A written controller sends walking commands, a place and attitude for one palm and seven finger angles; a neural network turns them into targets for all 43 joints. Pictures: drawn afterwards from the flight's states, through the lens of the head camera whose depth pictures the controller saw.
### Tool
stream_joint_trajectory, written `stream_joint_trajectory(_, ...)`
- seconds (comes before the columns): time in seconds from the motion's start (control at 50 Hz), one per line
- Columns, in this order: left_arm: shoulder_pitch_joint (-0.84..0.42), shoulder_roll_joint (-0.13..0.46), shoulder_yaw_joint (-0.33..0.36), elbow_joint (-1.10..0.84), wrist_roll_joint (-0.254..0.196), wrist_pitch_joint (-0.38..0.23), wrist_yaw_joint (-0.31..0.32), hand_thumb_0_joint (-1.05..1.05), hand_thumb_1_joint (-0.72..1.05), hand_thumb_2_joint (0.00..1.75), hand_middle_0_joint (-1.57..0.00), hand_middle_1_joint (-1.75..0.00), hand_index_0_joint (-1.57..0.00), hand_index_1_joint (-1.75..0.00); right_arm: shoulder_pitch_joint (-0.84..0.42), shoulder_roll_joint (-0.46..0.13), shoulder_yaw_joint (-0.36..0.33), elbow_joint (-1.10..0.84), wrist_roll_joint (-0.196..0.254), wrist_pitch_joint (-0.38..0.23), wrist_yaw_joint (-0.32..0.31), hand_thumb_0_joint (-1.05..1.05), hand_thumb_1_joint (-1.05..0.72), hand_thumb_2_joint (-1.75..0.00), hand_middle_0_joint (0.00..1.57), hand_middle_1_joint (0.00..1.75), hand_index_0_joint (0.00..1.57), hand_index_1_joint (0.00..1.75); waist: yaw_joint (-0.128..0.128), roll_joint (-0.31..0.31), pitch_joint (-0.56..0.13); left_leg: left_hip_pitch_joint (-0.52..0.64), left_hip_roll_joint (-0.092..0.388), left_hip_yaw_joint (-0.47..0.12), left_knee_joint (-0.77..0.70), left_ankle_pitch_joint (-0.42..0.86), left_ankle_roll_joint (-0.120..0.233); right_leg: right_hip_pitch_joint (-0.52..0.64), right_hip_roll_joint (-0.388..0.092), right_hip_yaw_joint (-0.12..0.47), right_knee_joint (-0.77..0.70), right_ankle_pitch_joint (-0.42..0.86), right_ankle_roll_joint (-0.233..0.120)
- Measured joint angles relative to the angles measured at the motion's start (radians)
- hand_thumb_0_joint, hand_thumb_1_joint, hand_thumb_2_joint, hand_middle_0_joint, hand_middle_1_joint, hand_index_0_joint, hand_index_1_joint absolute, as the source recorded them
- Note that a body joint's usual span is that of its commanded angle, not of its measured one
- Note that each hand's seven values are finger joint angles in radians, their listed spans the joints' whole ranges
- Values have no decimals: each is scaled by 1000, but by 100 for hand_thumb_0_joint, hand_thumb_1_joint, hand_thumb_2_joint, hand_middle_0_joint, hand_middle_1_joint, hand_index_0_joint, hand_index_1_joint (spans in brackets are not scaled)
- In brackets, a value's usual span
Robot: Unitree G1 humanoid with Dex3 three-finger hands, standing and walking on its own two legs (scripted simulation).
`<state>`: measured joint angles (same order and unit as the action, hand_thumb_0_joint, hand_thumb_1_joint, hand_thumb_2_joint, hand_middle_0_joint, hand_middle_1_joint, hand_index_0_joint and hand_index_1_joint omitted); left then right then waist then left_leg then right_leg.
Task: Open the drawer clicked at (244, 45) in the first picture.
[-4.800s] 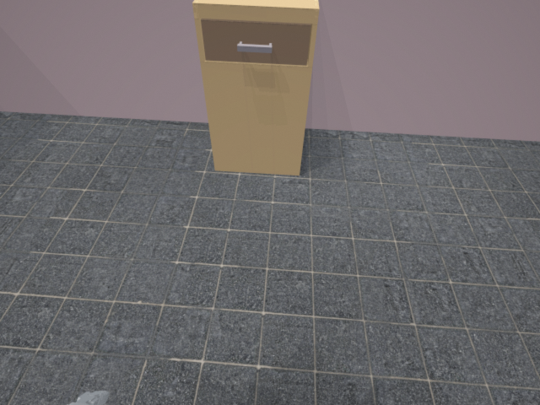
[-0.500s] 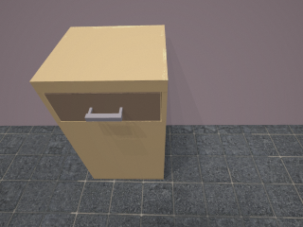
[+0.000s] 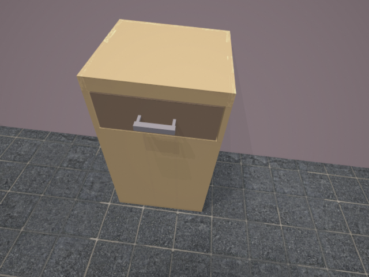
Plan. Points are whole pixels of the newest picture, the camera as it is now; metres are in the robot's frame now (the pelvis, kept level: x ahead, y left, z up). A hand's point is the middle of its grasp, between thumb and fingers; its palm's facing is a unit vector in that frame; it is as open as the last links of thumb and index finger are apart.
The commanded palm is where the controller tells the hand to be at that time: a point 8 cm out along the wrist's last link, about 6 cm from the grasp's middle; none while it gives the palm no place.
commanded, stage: come to a stop and stand still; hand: left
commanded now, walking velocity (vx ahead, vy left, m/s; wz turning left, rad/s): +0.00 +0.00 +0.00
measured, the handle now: (155, 124) +0.58 +0.14 -0.06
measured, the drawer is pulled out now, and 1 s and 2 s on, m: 0.00 0.00 0.00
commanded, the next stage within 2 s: look again from close up in 0.66 s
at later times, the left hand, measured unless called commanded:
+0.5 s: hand out of the picture -0.04 +0.14 -0.18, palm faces +0.03 -0.98 -0.18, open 7.3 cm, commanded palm none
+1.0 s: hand out of the picture -0.02 +0.16 -0.18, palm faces +0.03 -0.98 -0.19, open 7.4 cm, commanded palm none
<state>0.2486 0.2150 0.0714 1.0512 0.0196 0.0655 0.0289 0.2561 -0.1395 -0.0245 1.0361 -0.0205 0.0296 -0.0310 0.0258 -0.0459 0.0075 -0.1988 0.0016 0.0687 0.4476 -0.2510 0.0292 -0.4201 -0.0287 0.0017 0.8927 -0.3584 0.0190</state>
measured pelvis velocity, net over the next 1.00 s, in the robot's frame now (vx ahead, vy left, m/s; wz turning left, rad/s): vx -0.03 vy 0.00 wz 0.00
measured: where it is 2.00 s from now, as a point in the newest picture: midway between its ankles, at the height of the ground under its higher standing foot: outside the picture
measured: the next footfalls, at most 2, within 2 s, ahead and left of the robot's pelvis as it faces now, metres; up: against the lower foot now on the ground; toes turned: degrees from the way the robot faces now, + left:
right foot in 0.12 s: -0.01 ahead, -0.11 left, +0.00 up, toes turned -3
left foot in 1.96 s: +0.18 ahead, +0.06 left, +0.00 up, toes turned +2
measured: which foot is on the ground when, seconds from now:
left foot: down 0.00-1.00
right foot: up 0.00-0.10, down 0.12-1.00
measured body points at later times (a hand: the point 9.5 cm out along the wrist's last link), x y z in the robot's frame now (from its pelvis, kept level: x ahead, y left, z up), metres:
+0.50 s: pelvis -0.04 -0.02 +0.00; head -0.04 -0.02 +0.45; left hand -0.04 +0.19 -0.16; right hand -0.07 -0.23 -0.16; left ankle -0.01 +0.10 -0.74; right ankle -0.05 -0.11 -0.74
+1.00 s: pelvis -0.03 +0.00 -0.01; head -0.03 +0.00 +0.44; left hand -0.03 +0.21 -0.17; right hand -0.04 -0.21 -0.17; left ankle -0.01 +0.10 -0.74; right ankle -0.05 -0.11 -0.74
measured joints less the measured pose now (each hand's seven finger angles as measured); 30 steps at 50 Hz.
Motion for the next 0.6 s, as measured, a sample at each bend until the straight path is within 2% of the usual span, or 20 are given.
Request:
stream_joint_trajectory(0.08,31,-14,-21,28,-7,-11,3,1,91,90,-20,-30,-19,-29,-16,-9,1,14,3,-15,-8,1,-93,-90,20,30,20,30,-1,10,12,2,-17,19,-32,25,7,123,-9,-19,-170,-37,13)
stream_joint_trajectory(0.12,39,-24,-31,41,-11,-21,5,1,91,90,-20,-30,-19,-29,-19,-12,2,20,9,-22,-5,1,-93,-90,20,30,20,30,-4,12,16,-10,-25,29,-20,24,4,201,-11,-23,-323,36,13)
stream_joint_trajectory(0.16,37,-45,-41,63,-12,-35,10,1,91,90,-20,-30,-19,-29,-27,-22,0,35,17,-25,-4,1,-93,-90,20,30,20,30,-5,37,24,-21,-15,33,5,15,-3,242,1,-24,-410,35,-20)
stream_joint_trajectory(0.24,40,-84,-63,80,-14,-55,11,1,91,90,-20,-30,-20,-29,-23,-36,2,61,20,-22,-1,1,-93,-90,20,30,20,30,-25,78,27,1,2,20,-24,41,-15,265,20,-37,-440,75,-35)
stream_joint_trajectory(0.44,35,-88,-71,87,-17,-53,15,2,93,89,-20,-30,-20,-29,28,4,23,118,13,-12,5,0,-91,-90,20,30,20,30,-32,44,13,23,25,10,-52,75,-33,288,45,-47,-468,107,-56)
stream_joint_trajectory(0.6,52,-99,-67,82,-19,-54,10,1,92,90,-20,-30,-20,-29,71,14,20,132,8,-7,2,0,-91,-90,20,30,20,30,-34,49,22,-10,35,1,-42,85,-38,262,54,-55,-471,121,-63)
